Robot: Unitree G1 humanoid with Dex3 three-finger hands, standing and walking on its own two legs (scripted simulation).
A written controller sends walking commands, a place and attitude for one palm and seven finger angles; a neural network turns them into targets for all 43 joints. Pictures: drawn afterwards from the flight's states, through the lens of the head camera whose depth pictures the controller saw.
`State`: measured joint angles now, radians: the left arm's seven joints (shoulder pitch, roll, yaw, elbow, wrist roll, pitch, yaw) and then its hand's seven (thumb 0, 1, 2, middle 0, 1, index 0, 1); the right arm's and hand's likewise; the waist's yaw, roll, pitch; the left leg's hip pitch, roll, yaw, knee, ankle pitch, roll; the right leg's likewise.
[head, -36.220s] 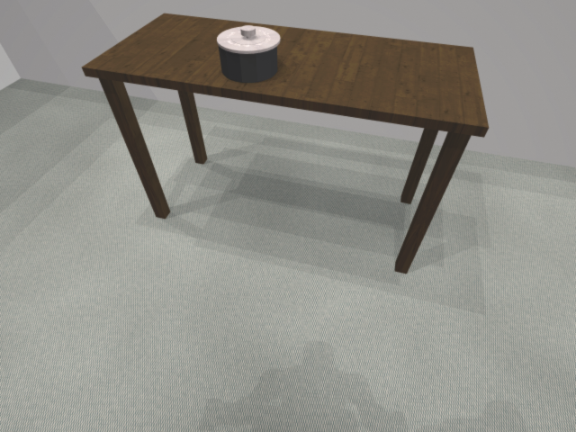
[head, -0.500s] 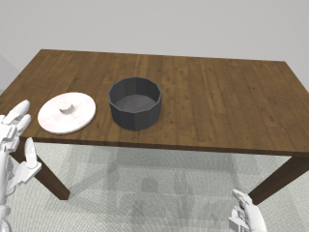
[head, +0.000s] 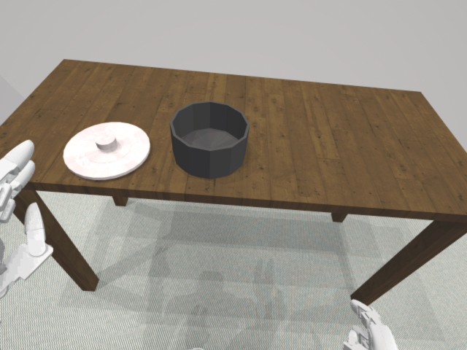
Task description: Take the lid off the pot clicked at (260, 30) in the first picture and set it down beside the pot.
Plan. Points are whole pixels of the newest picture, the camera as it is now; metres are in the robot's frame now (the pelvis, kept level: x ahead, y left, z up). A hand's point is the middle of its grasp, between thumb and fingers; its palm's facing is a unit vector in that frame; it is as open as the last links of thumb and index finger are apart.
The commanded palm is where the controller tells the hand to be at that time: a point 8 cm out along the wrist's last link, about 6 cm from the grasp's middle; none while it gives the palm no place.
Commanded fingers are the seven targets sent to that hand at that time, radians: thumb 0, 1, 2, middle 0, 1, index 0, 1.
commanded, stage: step back with the hand held close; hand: left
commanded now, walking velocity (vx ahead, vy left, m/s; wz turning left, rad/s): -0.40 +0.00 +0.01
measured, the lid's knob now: (105, 141) +0.53 +0.33 +0.02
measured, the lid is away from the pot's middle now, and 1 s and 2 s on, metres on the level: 0.24 0.24 0.24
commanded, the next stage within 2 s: stop stepping back and stand still in 0.70 s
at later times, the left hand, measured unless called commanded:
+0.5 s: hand (6, 329) +0.11 +0.22 +0.20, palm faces +0.25 -0.83 -0.51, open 7.4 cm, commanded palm +0.04 +0.27 +0.20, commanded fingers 0.00 0.90 0.90 -0.20 -0.30 -0.20 -0.30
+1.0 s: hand out of the picture -0.01 +0.23 +0.21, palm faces +0.18 -0.83 -0.52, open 7.4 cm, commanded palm -0.06 +0.29 +0.20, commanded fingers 0.00 0.90 0.90 -0.20 -0.30 -0.20 -0.30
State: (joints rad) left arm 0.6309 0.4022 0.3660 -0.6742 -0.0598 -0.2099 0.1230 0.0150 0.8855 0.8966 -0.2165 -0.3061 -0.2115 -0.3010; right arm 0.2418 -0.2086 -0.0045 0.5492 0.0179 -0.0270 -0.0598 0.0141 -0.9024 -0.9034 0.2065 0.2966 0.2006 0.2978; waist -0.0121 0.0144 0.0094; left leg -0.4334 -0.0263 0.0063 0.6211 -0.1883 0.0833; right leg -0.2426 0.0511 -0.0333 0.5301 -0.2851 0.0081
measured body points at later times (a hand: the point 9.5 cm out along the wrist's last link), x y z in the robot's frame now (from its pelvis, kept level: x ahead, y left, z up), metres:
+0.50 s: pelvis -0.09 +0.00 +0.00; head -0.06 +0.03 +0.45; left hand +0.09 +0.26 +0.22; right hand +0.09 -0.24 -0.06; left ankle +0.09 +0.05 -0.72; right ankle -0.12 -0.14 -0.73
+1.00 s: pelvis -0.20 +0.02 +0.02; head -0.17 +0.06 +0.46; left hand -0.03 +0.27 +0.23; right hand -0.05 -0.20 -0.05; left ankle -0.14 +0.12 -0.73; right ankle -0.23 -0.10 -0.70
